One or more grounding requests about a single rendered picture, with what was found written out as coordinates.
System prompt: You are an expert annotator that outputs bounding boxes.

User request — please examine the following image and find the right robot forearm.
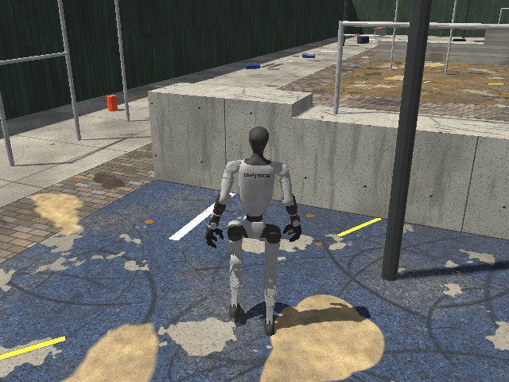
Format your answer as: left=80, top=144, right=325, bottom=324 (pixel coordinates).
left=286, top=194, right=301, bottom=227

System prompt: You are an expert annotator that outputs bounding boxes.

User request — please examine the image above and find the right robot hand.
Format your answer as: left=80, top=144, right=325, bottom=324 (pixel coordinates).
left=283, top=224, right=302, bottom=242

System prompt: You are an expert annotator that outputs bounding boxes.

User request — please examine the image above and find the humanoid robot head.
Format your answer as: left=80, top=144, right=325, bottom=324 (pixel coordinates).
left=244, top=127, right=271, bottom=166

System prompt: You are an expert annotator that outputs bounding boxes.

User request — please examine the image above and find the left robot forearm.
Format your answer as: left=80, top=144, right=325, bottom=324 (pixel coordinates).
left=208, top=193, right=226, bottom=230

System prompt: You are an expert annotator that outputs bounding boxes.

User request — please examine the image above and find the right robot foot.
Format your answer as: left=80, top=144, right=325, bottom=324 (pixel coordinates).
left=263, top=315, right=274, bottom=336

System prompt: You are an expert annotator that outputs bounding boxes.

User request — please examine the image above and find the robot left upper arm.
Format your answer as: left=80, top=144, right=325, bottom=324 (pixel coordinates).
left=218, top=160, right=241, bottom=205

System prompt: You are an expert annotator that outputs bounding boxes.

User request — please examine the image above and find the robot right upper arm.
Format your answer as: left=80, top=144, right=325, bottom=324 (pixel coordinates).
left=274, top=162, right=294, bottom=206

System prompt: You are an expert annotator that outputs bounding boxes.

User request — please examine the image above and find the left robot hand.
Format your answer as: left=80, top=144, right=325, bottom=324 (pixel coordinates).
left=205, top=226, right=223, bottom=248

